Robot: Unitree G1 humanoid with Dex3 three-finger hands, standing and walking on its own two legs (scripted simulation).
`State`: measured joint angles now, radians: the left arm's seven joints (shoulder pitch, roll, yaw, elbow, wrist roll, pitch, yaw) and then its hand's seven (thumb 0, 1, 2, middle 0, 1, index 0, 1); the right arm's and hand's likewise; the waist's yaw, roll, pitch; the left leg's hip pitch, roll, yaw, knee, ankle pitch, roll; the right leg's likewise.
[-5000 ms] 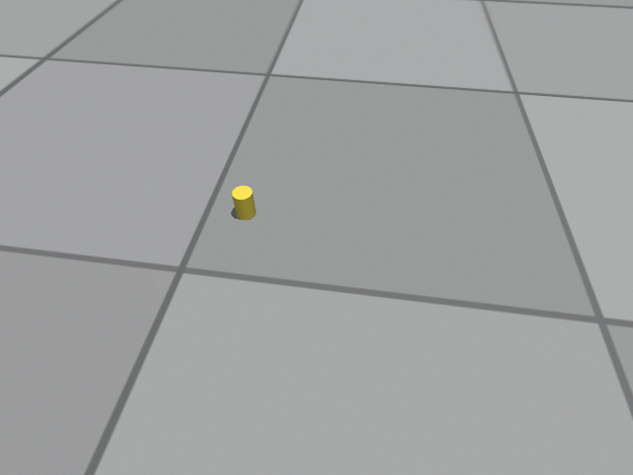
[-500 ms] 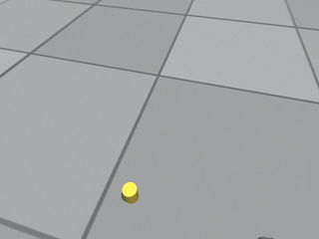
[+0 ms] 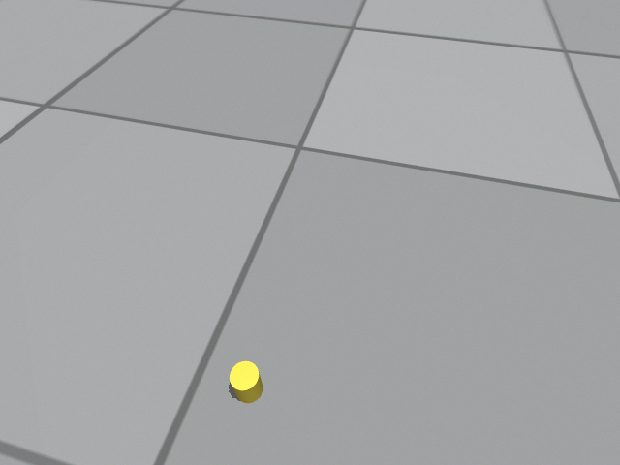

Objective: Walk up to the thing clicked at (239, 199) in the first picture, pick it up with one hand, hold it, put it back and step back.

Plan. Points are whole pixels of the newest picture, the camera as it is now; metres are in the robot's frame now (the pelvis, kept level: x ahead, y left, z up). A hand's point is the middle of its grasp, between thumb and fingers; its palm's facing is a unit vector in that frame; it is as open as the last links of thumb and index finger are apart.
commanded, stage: stand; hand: left
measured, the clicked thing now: (246, 382) +0.44 +0.20 -0.72
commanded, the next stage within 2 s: go down in 1.84 s
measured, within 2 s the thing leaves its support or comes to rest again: neither
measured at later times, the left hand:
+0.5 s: hand out of the picture +0.09 +0.25 -0.15, palm faces -0.01 -0.94 -0.35, open 7.4 cm
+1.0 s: hand out of the picture +0.08 +0.25 -0.16, palm faces -0.01 -0.94 -0.34, open 7.4 cm
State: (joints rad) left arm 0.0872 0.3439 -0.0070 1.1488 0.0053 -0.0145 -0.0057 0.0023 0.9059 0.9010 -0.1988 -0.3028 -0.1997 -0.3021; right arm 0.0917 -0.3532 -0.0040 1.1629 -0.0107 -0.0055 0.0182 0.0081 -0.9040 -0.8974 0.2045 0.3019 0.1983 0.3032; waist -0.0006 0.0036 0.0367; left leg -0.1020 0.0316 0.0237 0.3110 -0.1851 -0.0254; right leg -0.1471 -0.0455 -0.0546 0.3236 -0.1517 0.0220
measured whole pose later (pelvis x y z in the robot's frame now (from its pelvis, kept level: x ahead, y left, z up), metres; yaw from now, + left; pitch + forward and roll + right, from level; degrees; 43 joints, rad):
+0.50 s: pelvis +0.01 -0.01 +0.00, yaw +0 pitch -2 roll +0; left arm 0.08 0.35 0.00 1.15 0.00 -0.01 -0.01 0.00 0.91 0.90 -0.20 -0.30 -0.20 -0.30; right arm 0.09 -0.35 0.00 1.15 -0.01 -0.01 0.01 0.01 -0.90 -0.90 0.20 0.30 0.20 0.30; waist 0.00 0.01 0.04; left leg -0.08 0.05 0.02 0.30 -0.19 -0.04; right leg -0.12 -0.03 -0.06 0.31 -0.16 0.01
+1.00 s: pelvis +0.01 -0.01 +0.00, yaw +0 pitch -2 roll +0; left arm 0.11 0.35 0.00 1.15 0.01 -0.01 -0.01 0.00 0.91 0.90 -0.20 -0.30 -0.20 -0.30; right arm 0.11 -0.36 0.01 1.14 -0.01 0.00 0.01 0.01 -0.90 -0.90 0.20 0.30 0.20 0.30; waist 0.00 0.01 0.04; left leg -0.08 0.05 0.02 0.30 -0.19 -0.04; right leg -0.13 -0.03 -0.06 0.32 -0.16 0.01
